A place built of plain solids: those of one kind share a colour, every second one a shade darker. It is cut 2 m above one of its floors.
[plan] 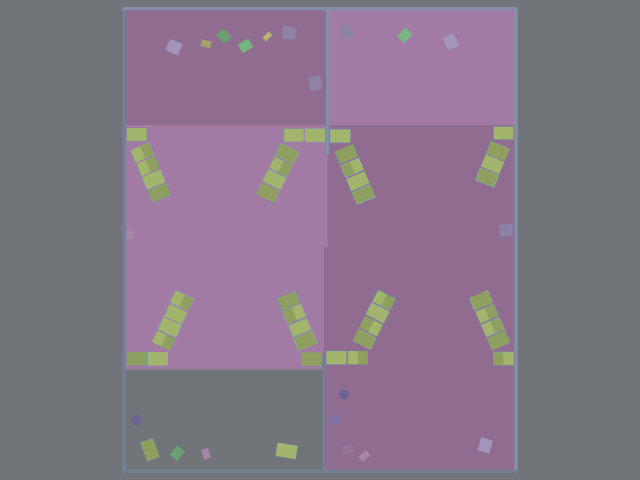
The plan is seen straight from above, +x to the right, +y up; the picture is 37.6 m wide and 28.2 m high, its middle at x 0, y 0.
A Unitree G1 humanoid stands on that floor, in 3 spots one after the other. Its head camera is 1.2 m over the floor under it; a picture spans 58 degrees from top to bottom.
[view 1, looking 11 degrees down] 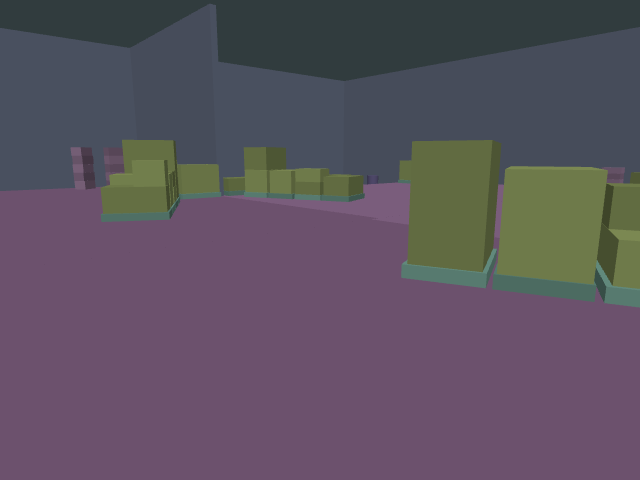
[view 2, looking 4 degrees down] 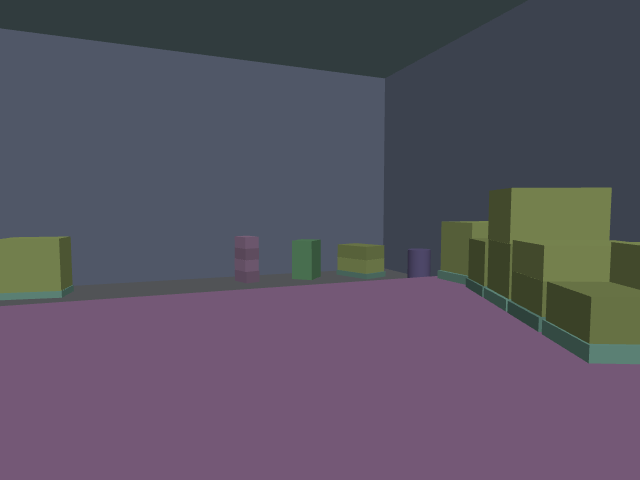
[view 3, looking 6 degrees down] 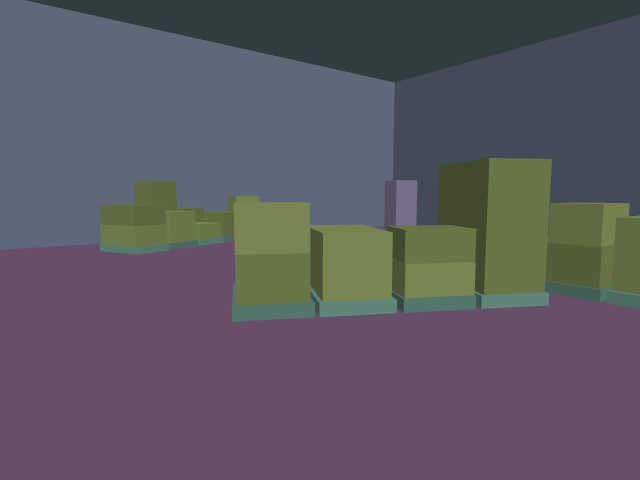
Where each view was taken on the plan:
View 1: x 6.62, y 5.15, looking -131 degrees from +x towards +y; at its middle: floor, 6.29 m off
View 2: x -4.21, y -1.18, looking -112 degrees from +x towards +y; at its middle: bin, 12.31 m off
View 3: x -0.28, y -1.18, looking -37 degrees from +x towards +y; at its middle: load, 4.35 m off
